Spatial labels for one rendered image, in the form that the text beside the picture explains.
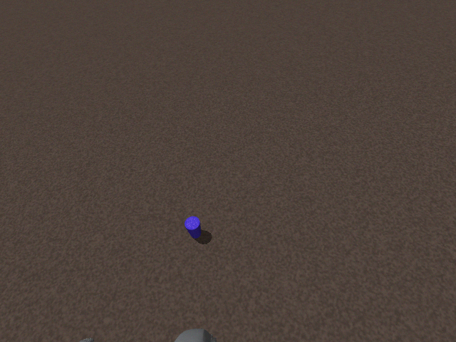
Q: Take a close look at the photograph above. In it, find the cup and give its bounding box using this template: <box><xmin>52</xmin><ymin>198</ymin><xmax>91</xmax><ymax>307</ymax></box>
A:
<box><xmin>185</xmin><ymin>217</ymin><xmax>201</xmax><ymax>239</ymax></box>

